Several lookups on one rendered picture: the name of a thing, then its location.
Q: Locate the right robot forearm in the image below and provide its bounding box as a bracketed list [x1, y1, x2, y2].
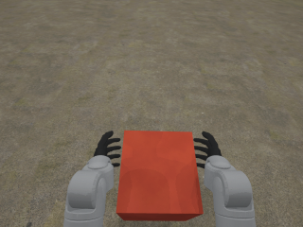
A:
[204, 155, 256, 227]

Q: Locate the right robot hand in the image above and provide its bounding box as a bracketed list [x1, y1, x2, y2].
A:
[193, 131, 222, 169]

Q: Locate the left robot hand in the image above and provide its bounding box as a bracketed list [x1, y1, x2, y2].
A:
[93, 131, 121, 167]

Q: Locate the carton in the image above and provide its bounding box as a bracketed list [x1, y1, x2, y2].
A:
[116, 131, 204, 221]

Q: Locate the left robot forearm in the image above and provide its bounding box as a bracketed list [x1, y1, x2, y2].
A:
[63, 155, 114, 227]

